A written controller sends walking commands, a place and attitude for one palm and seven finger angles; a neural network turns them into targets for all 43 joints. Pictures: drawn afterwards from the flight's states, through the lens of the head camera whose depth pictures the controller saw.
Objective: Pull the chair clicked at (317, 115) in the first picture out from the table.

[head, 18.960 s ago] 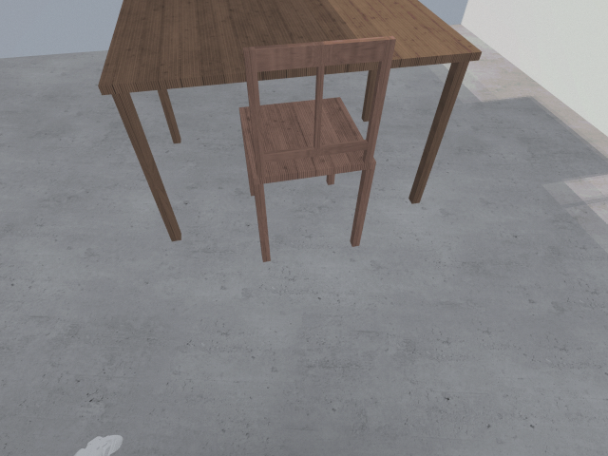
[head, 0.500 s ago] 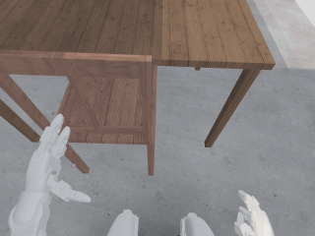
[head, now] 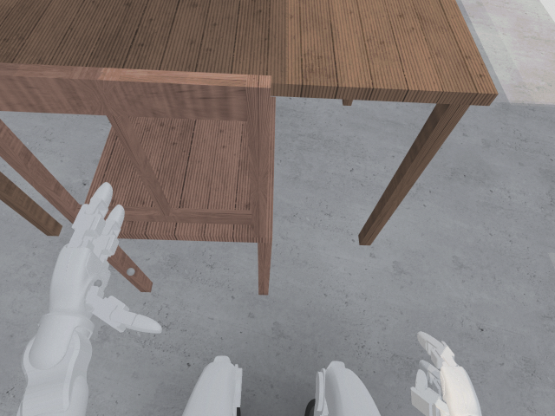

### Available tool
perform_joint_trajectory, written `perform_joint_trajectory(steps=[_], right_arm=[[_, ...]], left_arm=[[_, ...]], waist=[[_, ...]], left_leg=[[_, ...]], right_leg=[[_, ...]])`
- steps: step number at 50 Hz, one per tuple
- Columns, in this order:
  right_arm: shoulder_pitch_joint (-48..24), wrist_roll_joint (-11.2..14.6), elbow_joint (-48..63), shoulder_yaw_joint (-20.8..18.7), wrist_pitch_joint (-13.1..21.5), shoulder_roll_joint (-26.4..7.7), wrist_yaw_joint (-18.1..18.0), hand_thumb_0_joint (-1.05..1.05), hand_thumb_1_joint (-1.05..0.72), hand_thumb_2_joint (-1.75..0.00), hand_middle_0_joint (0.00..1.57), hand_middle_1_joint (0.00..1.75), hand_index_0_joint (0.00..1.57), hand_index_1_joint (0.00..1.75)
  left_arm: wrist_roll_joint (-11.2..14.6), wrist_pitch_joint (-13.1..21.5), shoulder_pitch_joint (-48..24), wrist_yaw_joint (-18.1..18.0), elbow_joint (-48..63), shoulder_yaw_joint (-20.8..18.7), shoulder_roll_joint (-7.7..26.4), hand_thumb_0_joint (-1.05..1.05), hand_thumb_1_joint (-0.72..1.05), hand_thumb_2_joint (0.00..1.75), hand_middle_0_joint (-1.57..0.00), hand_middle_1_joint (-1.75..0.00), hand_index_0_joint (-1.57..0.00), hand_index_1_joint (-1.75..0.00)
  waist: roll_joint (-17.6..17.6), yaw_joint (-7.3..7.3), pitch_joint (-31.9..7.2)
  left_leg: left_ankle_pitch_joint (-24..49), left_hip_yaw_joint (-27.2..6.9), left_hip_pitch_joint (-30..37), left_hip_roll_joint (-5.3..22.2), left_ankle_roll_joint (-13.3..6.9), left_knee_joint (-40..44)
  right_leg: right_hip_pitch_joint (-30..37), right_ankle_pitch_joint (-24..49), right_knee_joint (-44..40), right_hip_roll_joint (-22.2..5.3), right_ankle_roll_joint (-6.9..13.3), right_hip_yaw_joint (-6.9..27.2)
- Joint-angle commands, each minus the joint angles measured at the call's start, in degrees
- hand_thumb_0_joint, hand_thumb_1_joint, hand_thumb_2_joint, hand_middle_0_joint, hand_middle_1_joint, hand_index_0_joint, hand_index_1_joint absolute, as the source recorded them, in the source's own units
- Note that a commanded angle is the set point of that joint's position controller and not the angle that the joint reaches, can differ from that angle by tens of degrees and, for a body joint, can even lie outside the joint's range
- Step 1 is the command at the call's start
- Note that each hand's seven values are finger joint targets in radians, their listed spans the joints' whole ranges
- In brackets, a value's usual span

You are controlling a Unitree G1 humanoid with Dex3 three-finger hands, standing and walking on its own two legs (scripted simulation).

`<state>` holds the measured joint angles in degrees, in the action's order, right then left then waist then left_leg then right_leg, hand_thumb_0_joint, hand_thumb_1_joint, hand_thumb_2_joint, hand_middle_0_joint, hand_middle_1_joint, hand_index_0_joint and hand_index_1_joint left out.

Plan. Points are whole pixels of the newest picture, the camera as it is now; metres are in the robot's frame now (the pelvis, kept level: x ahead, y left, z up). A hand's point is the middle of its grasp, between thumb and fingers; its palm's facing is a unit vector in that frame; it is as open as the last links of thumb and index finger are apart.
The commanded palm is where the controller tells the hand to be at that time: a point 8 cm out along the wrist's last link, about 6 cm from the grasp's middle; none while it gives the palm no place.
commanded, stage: aim the fingers beside a spindle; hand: left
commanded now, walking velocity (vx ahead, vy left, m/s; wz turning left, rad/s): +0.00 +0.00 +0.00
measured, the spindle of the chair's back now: (145, 171) +0.47 +0.23 +0.01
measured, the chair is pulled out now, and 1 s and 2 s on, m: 0.00 0.00 0.00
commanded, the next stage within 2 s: none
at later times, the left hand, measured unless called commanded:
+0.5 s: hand (134, 258) +0.32 +0.21 +0.01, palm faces +0.03 -1.00 -0.05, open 16.9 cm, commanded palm +0.30 +0.26 +0.02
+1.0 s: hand (149, 261) +0.32 +0.20 +0.00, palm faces -0.03 -1.00 -0.02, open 16.9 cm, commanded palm +0.31 +0.26 +0.02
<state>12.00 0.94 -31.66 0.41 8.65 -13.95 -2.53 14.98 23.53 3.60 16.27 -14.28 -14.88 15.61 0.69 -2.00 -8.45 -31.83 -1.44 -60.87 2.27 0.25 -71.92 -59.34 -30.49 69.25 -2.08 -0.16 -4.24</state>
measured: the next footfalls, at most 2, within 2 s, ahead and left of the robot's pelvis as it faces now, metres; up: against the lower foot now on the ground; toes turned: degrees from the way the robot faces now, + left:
none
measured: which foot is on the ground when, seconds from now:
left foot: down 0.00-1.00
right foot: down 0.00-1.00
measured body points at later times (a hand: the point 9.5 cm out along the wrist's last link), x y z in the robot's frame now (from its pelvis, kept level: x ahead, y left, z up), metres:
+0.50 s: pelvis +0.00 +0.00 -0.01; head +0.12 +0.02 +0.42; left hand +0.31 +0.27 +0.02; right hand +0.16 -0.25 -0.11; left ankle +0.02 +0.12 -0.63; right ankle +0.02 -0.13 -0.63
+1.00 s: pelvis +0.00 +0.00 -0.01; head +0.12 +0.02 +0.42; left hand +0.32 +0.25 +0.01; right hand +0.15 -0.25 -0.11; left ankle +0.02 +0.12 -0.63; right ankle +0.02 -0.13 -0.63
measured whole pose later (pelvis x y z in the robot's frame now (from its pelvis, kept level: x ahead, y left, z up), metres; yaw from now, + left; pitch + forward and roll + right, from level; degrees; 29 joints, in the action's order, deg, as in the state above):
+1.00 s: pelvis +0.00 +0.00 -0.01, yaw +0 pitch +23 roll -3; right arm 11.9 1.0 -32.6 0.3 6.4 -14.6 -2.4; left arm 14.0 24.1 -3.1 16.9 -20.2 -14.0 15.6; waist 0.7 -2.6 -9.1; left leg -32.6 -1.6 -65.6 2.3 0.2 -74.9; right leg -64.0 -31.1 72.0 -2.0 -0.2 -4.2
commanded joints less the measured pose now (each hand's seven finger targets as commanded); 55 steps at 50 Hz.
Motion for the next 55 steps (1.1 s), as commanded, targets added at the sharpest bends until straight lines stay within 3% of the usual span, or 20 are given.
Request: perform_joint_trajectory(steps=[1,4,7,9,12,14,16,18,20,22,24,28,33,37,42,45,48,50,52,55], right_arm=[[0.88,-0.10,6.85,-3.65,2.56,-8.63,-0.32,0.00,-0.90,-0.90,0.20,0.30,0.20,0.30],[1.24,0.04,6.75,-3.63,2.19,-8.93,0.04,0.00,-0.90,-0.90,0.20,0.30,0.20,0.30],[1.66,0.20,6.92,-3.87,1.87,-9.37,-0.10,0.00,-0.90,-0.90,0.20,0.30,0.20,0.30],[1.44,0.14,7.11,-3.90,1.64,-9.26,0.00,0.00,-0.90,-0.90,0.20,0.30,0.20,0.30],[1.18,-0.14,7.22,-3.93,1.52,-9.14,-0.17,0.00,-0.90,-0.90,0.20,0.30,0.20,0.30],[1.06,-0.32,7.50,-3.87,1.57,-8.36,0.15,0.00,-0.90,-0.90,0.20,0.30,0.20,0.30],[1.05,-0.46,6.93,-3.80,1.48,-8.37,0.35,0.00,-0.90,-0.90,0.20,0.30,0.20,0.30],[1.39,-0.51,5.96,-3.81,1.17,-8.84,0.22,0.00,-0.90,-0.90,0.20,0.30,0.20,0.30],[1.53,-0.26,5.59,-3.80,0.79,-9.10,0.22,0.00,-0.90,-0.90,0.20,0.30,0.20,0.30],[1.60,-0.11,5.38,-3.86,0.72,-9.48,0.03,0.00,-0.90,-0.90,0.20,0.30,0.20,0.30],[1.58,0.07,5.94,-3.88,0.61,-9.62,0.05,0.00,-0.90,-0.90,0.20,0.30,0.20,0.30],[1.42,-0.11,6.96,-4.15,0.76,-9.28,0.07,0.00,-0.90,-0.90,0.20,0.30,0.20,0.30],[0.86,-0.37,6.52,-3.54,-0.37,-8.51,0.01,0.00,-0.90,-0.90,0.20,0.30,0.20,0.30],[0.97,-0.03,6.11,-3.41,-0.81,-8.79,-0.07,0.00,-0.90,-0.90,0.20,0.30,0.20,0.30],[1.72,0.41,6.36,-3.69,0.16,-9.63,-0.21,0.00,-0.90,-0.90,0.20,0.30,0.20,0.30],[1.71,0.35,6.19,-3.97,0.60,-9.64,-0.37,0.00,-0.90,-0.90,0.20,0.30,0.20,0.30],[1.56,-0.21,5.76,-3.76,0.51,-9.50,-0.52,0.00,-0.90,-0.90,0.20,0.30,0.20,0.30],[1.12,-0.46,6.04,-3.56,0.25,-8.86,-0.34,0.00,-0.90,-0.90,0.20,0.30,0.20,0.30],[1.26,-0.58,6.18,-3.58,-0.40,-8.73,-0.14,0.00,-0.90,-0.90,0.20,0.30,0.20,0.30],[0.98,-0.19,6.84,-3.47,-1.29,-8.36,0.46,0.00,-0.90,-0.90,0.20,0.30,0.20,0.30]], left_arm=[[1.24,4.80,-7.91,-0.73,12.02,-5.15,10.32,0.00,-0.50,0.30,-0.06,-0.08,-0.06,-0.08],[1.18,3.26,-7.58,0.23,8.89,-2.15,7.31,0.00,-0.50,0.30,-0.06,-0.08,-0.06,-0.08],[1.19,2.04,-7.56,0.91,6.74,-2.14,7.37,0.00,-0.50,0.30,-0.06,-0.08,-0.06,-0.08],[1.11,2.20,-8.93,0.94,8.12,-2.56,7.97,0.00,-0.50,0.30,-0.06,-0.08,-0.06,-0.08],[1.18,4.05,-10.94,-0.25,11.42,-6.06,11.96,0.00,-0.50,0.30,-0.06,-0.08,-0.06,-0.08],[0.97,5.29,-9.68,-0.93,13.62,-5.36,10.58,0.00,-0.50,0.30,-0.06,-0.08,-0.06,-0.08],[0.98,5.80,-10.02,-1.63,13.26,-5.10,10.24,0.00,-0.50,0.30,-0.06,-0.08,-0.06,-0.08],[0.48,5.61,-11.76,-1.80,9.73,-5.47,10.83,0.00,-0.50,0.30,-0.06,-0.08,-0.06,-0.08],[0.31,4.67,-11.80,-1.10,4.75,-4.02,8.93,0.00,-0.50,0.30,-0.06,-0.08,-0.06,-0.08],[0.19,4.11,-14.06,-0.06,3.05,-2.70,8.09,0.00,-0.50,0.30,-0.06,-0.08,-0.06,-0.08],[0.30,3.89,-15.07,0.82,3.81,-1.76,7.72,0.00,-0.50,0.30,-0.06,-0.08,-0.06,-0.08],[0.99,4.57,-14.04,0.38,11.04,-3.63,10.25,0.00,-0.50,0.30,-0.06,-0.08,-0.06,-0.08],[0.40,5.13,-14.12,-2.59,9.24,-9.14,14.95,0.00,-0.50,0.30,-0.06,-0.08,-0.06,-0.08],[0.70,4.25,-14.42,-1.41,2.62,-6.22,10.86,0.00,-0.50,0.30,-0.06,-0.08,-0.06,-0.08],[1.56,3.79,-16.16,2.81,3.64,-0.10,6.64,0.00,-0.50,0.30,-0.06,-0.08,-0.06,-0.08],[1.33,4.46,-17.50,2.39,6.85,-1.16,8.66,0.00,-0.50,0.30,-0.06,-0.08,-0.06,-0.08],[0.24,5.70,-19.87,-0.50,9.38,-5.85,14.01,0.00,-0.50,0.30,-0.06,-0.08,-0.06,-0.08],[0.04,5.98,-18.39,-2.23,9.24,-7.07,14.00,0.00,-0.50,0.30,-0.06,-0.08,-0.06,-0.08],[0.00,5.67,-14.82,-3.24,7.74,-10.04,16.20,0.00,-0.50,0.30,-0.06,-0.08,-0.06,-0.08],[0.63,4.12,-10.36,-2.26,4.48,-8.63,13.28,0.00,-0.50,0.30,-0.06,-0.08,-0.06,-0.08]], waist=[[3.92,0.25,-20.75],[3.26,-0.66,-19.16],[1.74,-0.71,-19.27],[2.64,-0.37,-20.04],[2.90,0.46,-22.56],[5.34,1.05,-24.34],[5.76,0.60,-23.51],[3.55,-0.53,-21.31],[2.00,-1.27,-18.60],[2.14,-1.83,-18.43],[3.86,-1.31,-20.02],[4.45,0.19,-27.34],[3.23,0.54,-23.30],[2.34,-0.96,-19.00],[2.73,-2.26,-21.15],[3.76,-1.69,-22.32],[5.67,-0.49,-23.88],[5.71,0.22,-24.04],[5.64,1.30,-24.47],[3.32,0.95,-23.13]], left_leg=[[18.67,-0.50,14.08,-1.75,-1.21,9.78],[17.56,-0.63,13.10,-1.86,-1.21,9.54],[17.16,-0.59,11.63,-1.85,-1.40,8.85],[17.59,-0.51,12.16,-1.93,-1.29,8.87],[19.44,-0.64,12.56,-1.77,-1.39,8.29],[22.38,-0.56,15.07,-1.71,-1.10,8.72],[21.89,-0.60,14.94,-1.68,-0.95,8.44],[19.93,-0.81,12.30,-1.56,-1.13,7.69],[15.96,-0.68,9.63,-1.71,-1.18,7.36],[14.64,-0.76,9.05,-1.77,-1.31,6.93],[15.39,-0.81,10.25,-1.81,-1.18,7.27],[20.90,-0.66,14.44,-1.64,-1.31,7.20],[18.18,-0.36,10.26,-1.79,-1.42,7.59],[13.68,-0.24,8.00,-1.95,-1.46,7.56],[14.66,-0.62,10.03,-1.83,-1.69,6.99],[15.53,-0.79,11.49,-1.74,-1.65,7.06],[16.85,-1.19,12.62,-1.62,-1.36,7.47],[17.92,-1.01,12.69,-1.75,-1.24,7.78],[19.82,-0.70,12.56,-1.75,-1.17,7.99],[18.66,0.35,10.39,-2.00,-1.17,8.18]], right_leg=[[11.39,14.23,-8.04,2.16,1.20,1.05],[9.95,13.61,-8.11,2.27,1.12,0.80],[9.56,13.65,-7.69,2.33,1.10,0.88],[9.82,14.02,-7.56,2.16,1.15,0.94],[10.86,15.37,-6.56,2.28,1.29,1.34],[11.33,17.07,-6.16,2.13,1.44,1.10],[10.08,16.23,-6.15,2.20,1.36,0.95],[8.60,15.16,-5.94,2.30,1.23,0.97],[6.95,12.38,-6.28,2.42,1.10,1.00],[5.62,11.12,-6.06,2.40,1.20,1.01],[5.93,11.62,-5.90,2.22,1.40,1.00],[10.04,16.21,-5.74,2.07,1.32,1.55],[11.03,14.58,-5.94,2.27,1.07,1.82],[8.17,10.68,-6.91,2.54,1.07,1.65],[7.58,11.79,-7.06,2.44,1.21,1.58],[7.52,12.03,-6.96,2.30,1.20,1.64],[7.31,11.89,-5.95,2.23,1.45,1.55],[8.47,12.79,-5.71,2.17,1.41,1.50],[10.13,14.80,-5.65,2.31,1.51,1.54],[12.71,16.13,-6.61,2.43,1.10,1.85]])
